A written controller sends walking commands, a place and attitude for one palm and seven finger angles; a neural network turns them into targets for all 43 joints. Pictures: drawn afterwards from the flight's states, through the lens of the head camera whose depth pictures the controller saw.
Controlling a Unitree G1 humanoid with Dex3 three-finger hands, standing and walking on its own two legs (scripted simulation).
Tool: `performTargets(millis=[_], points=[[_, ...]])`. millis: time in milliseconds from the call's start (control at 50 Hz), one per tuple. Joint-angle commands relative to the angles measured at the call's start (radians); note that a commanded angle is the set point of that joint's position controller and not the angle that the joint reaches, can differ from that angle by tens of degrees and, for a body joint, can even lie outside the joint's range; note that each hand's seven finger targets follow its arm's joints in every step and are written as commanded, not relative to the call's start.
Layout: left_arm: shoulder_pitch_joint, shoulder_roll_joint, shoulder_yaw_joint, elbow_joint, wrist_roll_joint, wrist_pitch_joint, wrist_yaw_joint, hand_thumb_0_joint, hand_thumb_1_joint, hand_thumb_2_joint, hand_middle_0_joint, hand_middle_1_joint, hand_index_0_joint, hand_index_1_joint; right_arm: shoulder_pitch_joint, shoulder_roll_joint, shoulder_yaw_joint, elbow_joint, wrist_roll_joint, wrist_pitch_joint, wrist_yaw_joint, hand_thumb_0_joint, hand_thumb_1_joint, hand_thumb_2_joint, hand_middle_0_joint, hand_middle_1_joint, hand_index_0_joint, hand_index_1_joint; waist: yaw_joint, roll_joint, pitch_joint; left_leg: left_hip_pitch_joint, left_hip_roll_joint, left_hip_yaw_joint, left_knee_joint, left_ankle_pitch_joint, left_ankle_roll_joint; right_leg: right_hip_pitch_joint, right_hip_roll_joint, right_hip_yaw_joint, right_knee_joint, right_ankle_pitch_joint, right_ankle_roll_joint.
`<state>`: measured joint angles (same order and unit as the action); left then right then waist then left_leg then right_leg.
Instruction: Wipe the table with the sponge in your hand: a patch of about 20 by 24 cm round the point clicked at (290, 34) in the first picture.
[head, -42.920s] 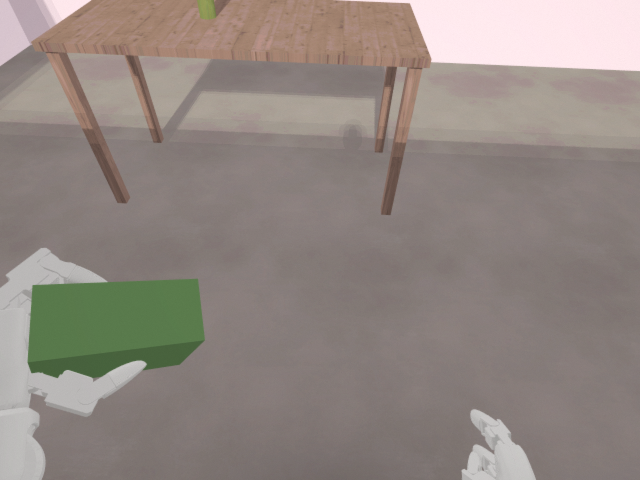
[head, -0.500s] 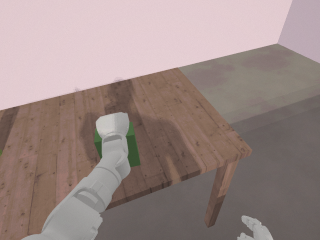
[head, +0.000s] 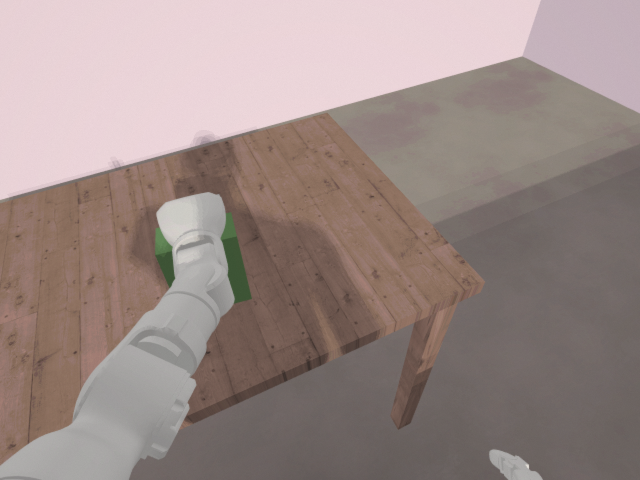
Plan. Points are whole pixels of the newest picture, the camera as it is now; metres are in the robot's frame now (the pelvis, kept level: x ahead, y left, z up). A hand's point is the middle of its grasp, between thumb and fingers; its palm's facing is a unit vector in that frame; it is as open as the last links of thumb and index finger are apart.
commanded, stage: wipe forward along the third lane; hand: left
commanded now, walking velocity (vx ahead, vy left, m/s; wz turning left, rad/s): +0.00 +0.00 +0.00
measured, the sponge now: (209, 275) +0.41 +0.18 +0.01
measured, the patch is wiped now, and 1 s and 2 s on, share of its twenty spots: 0.90 1.00 1.00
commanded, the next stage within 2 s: wipe back along the third lane in 0.50 s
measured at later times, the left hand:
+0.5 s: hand (193, 225) +0.47 +0.21 +0.06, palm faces -0.08 -0.02 -1.00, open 10.1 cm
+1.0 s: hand (190, 228) +0.46 +0.21 +0.06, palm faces -0.01 +0.00 -1.00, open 10.1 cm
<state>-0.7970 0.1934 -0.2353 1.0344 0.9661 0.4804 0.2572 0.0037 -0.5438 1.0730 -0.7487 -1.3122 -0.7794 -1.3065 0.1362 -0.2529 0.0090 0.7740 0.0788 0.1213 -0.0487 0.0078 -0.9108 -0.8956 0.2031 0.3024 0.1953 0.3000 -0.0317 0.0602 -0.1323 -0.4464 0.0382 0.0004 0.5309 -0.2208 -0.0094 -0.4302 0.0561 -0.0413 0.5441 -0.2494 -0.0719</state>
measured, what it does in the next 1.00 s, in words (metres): shifts its weight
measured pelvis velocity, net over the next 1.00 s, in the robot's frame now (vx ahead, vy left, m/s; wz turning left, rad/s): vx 0.03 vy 0.05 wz -0.02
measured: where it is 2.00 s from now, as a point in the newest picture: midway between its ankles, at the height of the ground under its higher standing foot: outside the picture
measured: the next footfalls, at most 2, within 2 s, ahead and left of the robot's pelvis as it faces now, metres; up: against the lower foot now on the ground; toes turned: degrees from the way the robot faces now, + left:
none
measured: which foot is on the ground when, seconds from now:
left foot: down 0.00-1.00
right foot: down 0.00-1.00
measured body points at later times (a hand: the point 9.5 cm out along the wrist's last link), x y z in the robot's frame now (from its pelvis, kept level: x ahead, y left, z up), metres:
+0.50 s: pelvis +0.02 +0.03 +0.00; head +0.05 +0.01 +0.45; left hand +0.47 +0.20 +0.12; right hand +0.12 -0.24 -0.13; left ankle +0.03 +0.15 -0.73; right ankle +0.01 -0.07 -0.73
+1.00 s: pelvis +0.03 +0.05 +0.00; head +0.05 +0.04 +0.45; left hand +0.46 +0.21 +0.12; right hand +0.13 -0.20 -0.13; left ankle +0.03 +0.15 -0.73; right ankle +0.01 -0.07 -0.73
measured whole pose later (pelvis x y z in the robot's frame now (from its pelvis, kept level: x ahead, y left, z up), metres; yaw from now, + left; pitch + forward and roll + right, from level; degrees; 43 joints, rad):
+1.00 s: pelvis +0.03 +0.05 +0.00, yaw -1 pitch +11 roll -1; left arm -0.84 0.15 -0.28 1.07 0.95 0.54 0.35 0.00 -0.50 1.06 -0.71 -1.34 -0.74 -1.34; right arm 0.18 -0.22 -0.01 0.79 0.06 0.15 0.02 0.01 -0.91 -0.90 0.20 0.30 0.20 0.30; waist -0.03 0.04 -0.17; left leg -0.47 0.01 0.04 0.54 -0.26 0.03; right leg -0.43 0.02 0.00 0.49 -0.25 -0.01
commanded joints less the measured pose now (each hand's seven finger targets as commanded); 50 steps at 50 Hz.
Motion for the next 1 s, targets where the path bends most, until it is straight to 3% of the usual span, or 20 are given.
performTargets(millis=[0,40,60,120,160,200,280,320,380,460,500,560,600,660,720,760,800,900,960,980], points=[[-0.405,0.247,0.051,-0.051,0.025,0.012,0.028,0.000,0.100,1.300,-1.200,-1.600,-1.200,-1.600,-0.076,-0.118,-0.033,-0.121,-0.002,-0.041,-0.013,0.000,-0.900,-0.900,0.200,0.300,0.200,0.300,-0.022,-0.139,-0.204,0.035,-0.043,0.022,-0.041,-0.018,0.058,0.118,-0.064,0.092,-0.137,0.067,0.055],[-0.437,0.246,0.045,-0.040,0.029,0.008,0.021,0.000,0.100,1.300,-1.200,-1.600,-1.200,-1.600,-0.057,-0.121,-0.033,-0.115,-0.003,-0.044,-0.012,0.000,-0.900,-0.900,0.200,0.300,0.200,0.300,-0.034,-0.138,-0.222,0.036,-0.041,0.023,-0.034,-0.001,0.058,0.126,-0.065,0.090,-0.127,0.118,0.056],[-0.424,0.271,0.075,-0.044,0.029,0.000,0.018,0.000,0.100,1.300,-1.200,-1.600,-1.200,-1.600,-0.054,-0.121,-0.037,-0.119,-0.003,-0.045,-0.011,0.000,-0.900,-0.900,0.200,0.300,0.200,0.300,-0.023,-0.133,-0.255,0.039,-0.042,0.016,-0.033,0.030,0.058,0.147,-0.062,0.086,-0.117,0.156,0.052],[-0.376,0.205,0.032,-0.038,0.039,-0.009,0.012,0.000,0.100,1.300,-1.200,-1.600,-1.200,-1.600,-0.031,-0.119,-0.042,-0.124,-0.009,-0.042,-0.001,0.000,-0.900,-0.900,0.200,0.300,0.200,0.300,-0.026,-0.136,-0.270,0.052,-0.043,0.026,-0.024,0.074,0.059,0.157,-0.060,0.075,-0.106,0.249,0.052],[-0.380,0.229,0.065,-0.041,0.027,-0.017,0.010,0.000,0.100,1.300,-1.200,-1.600,-1.200,-1.600,-0.030,-0.121,-0.043,-0.122,-0.008,-0.041,0.001,0.000,-0.900,-0.900,0.200,0.300,0.200,0.300,-0.020,-0.146,-0.270,0.040,-0.043,0.021,-0.025,0.085,0.059,0.169,-0.059,0.076,-0.105,0.279,0.050],[-0.380,0.252,0.075,-0.034,0.028,-0.022,0.017,0.000,0.100,1.300,-1.200,-1.600,-1.200,-1.600,-0.014,-0.129,-0.047,-0.115,-0.011,-0.041,0.000,0.000,-0.900,-0.900,0.200,0.300,0.200,0.300,-0.030,-0.173,-0.270,0.038,-0.042,0.029,-0.019,0.093,0.062,0.176,-0.060,0.077,-0.102,0.305,0.056],[-0.392,0.242,0.067,-0.032,0.045,-0.026,0.024,0.000,0.100,1.300,-1.200,-1.600,-1.200,-1.600,-0.001,-0.130,-0.051,-0.105,-0.014,-0.041,0.005,0.000,-0.900,-0.900,0.200,0.300,0.200,0.300,-0.030,-0.143,-0.261,0.048,-0.041,0.024,-0.021,0.115,0.060,0.151,-0.055,0.061,-0.095,0.312,0.047],[-0.383,0.202,0.042,-0.019,0.054,-0.020,0.028,0.000,0.100,1.300,-1.200,-1.600,-1.200,-1.600,0.001,-0.125,-0.053,-0.104,-0.017,-0.039,0.010,0.000,-0.900,-0.900,0.200,0.300,0.200,0.300,-0.035,-0.135,-0.257,0.056,-0.041,0.030,-0.019,0.119,0.058,0.132,-0.052,0.055,-0.096,0.309,0.046],[-0.422,0.254,0.079,0.002,0.046,-0.017,0.037,0.000,0.100,1.300,-1.200,-1.600,-1.200,-1.600,0.010,-0.135,-0.052,-0.094,-0.020,-0.040,0.010,0.000,-0.900,-0.900,0.200,0.300,0.200,0.300,-0.038,-0.153,-0.259,0.042,-0.040,0.024,-0.015,0.122,0.060,0.134,-0.050,0.054,-0.089,0.313,0.046],[-0.466,0.216,0.062,0.015,0.056,-0.010,0.046,0.000,0.100,1.300,-1.200,-1.600,-1.200,-1.600,0.013,-0.126,-0.056,-0.089,-0.021,-0.040,0.014,0.000,-0.900,-0.900,0.200,0.300,0.200,0.300,-0.048,-0.114,-0.273,0.058,-0.033,0.015,-0.011,0.148,0.057,0.095,-0.046,0.040,-0.077,0.307,0.039],[-0.469,0.251,0.076,0.044,0.063,-0.002,0.053,0.000,0.100,1.300,-1.200,-1.600,-1.200,-1.600,0.022,-0.133,-0.055,-0.085,-0.025,-0.039,0.016,0.000,-0.900,-0.900,0.200,0.300,0.200,0.300,-0.049,-0.113,-0.280,0.060,-0.031,0.015,-0.007,0.142,0.055,0.088,-0.044,0.037,-0.075,0.289,0.040],[-0.520,0.227,0.070,0.049,0.055,-0.001,0.057,0.000,0.100,1.300,-1.200,-1.600,-1.200,-1.600,0.025,-0.130,-0.057,-0.083,-0.025,-0.043,0.017,0.000,-0.900,-0.900,0.200,0.300,0.200,0.300,-0.060,-0.115,-0.293,0.066,-0.025,0.004,-0.006,0.151,0.054,0.062,-0.039,0.029,-0.066,0.271,0.037],[-0.478,0.234,0.077,0.074,0.061,0.002,0.063,0.000,0.100,1.300,-1.200,-1.600,-1.200,-1.600,0.039,-0.131,-0.057,-0.086,-0.029,-0.044,0.022,0.000,-0.900,-0.900,0.200,0.300,0.200,0.300,-0.046,-0.100,-0.306,0.070,-0.027,0.008,-0.001,0.156,0.053,0.070,-0.036,0.028,-0.063,0.273,0.035],[-0.432,0.142,0.043,0.051,0.048,-0.004,0.063,0.000,0.100,1.300,-1.200,-1.600,-1.200,-1.600,0.022,-0.117,-0.064,-0.102,-0.029,-0.042,0.032,0.000,-0.900,-0.900,0.200,0.300,0.200,0.300,-0.033,-0.099,-0.327,0.096,-0.021,0.002,-0.003,0.190,0.050,0.068,-0.030,0.017,-0.059,0.278,0.028],[-0.404,0.124,0.032,0.048,0.039,0.008,0.075,0.000,0.100,1.300,-1.200,-1.600,-1.200,-1.600,0.013,-0.118,-0.063,-0.103,-0.029,-0.034,0.040,0.000,-0.900,-0.900,0.200,0.300,0.200,0.300,-0.025,-0.108,-0.301,0.106,-0.018,0.004,-0.011,0.166,0.048,0.059,-0.026,0.012,-0.070,0.239,0.028],[-0.396,0.064,0.009,0.026,0.013,0.015,0.074,0.000,0.100,1.300,-1.200,-1.600,-1.200,-1.600,-0.010,-0.108,-0.064,-0.111,-0.024,-0.034,0.044,0.000,-0.900,-0.900,0.200,0.300,0.200,0.300,-0.018,-0.109,-0.302,0.116,-0.017,-0.002,-0.018,0.184,0.047,0.065,-0.024,0.007,-0.070,0.247,0.024],[-0.380,0.083,0.013,0.031,0.007,0.033,0.080,0.000,0.100,1.300,-1.200,-1.600,-1.200,-1.600,-0.015,-0.113,-0.061,-0.104,-0.024,-0.025,0.046,0.000,-0.900,-0.900,0.200,0.300,0.200,0.300,-0.012,-0.100,-0.286,0.124,-0.016,0.003,-0.030,0.162,0.046,0.067,-0.024,0.005,-0.080,0.213,0.025],[-0.325,0.014,-0.029,-0.009,-0.017,0.065,0.071,0.000,0.100,1.300,-1.200,-1.600,-1.200,-1.600,-0.056,-0.103,-0.059,-0.113,-0.019,-0.013,0.055,0.000,-0.900,-0.900,0.200,0.300,0.200,0.300,0.009,-0.079,-0.281,0.164,-0.017,0.002,-0.043,0.187,0.042,0.084,-0.022,-0.002,-0.090,0.217,0.017],[-0.284,-0.047,-0.060,-0.059,-0.034,0.074,0.058,0.000,0.100,1.300,-1.200,-1.600,-1.200,-1.600,-0.093,-0.096,-0.060,-0.130,-0.016,-0.006,0.059,0.000,-0.900,-0.900,0.200,0.300,0.200,0.300,0.017,-0.114,-0.284,0.179,-0.016,-0.004,-0.046,0.225,0.042,0.108,-0.021,-0.006,-0.089,0.260,0.012],[-0.238,-0.031,-0.054,-0.059,-0.033,0.083,0.055,0.000,0.100,1.300,-1.200,-1.600,-1.200,-1.600,-0.092,-0.103,-0.060,-0.129,-0.017,0.001,0.061,0.000,-0.900,-0.900,0.200,0.300,0.200,0.300,0.028,-0.130,-0.278,0.185,-0.017,-0.005,-0.047,0.220,0.041,0.115,-0.019,-0.007,-0.093,0.252,0.012]])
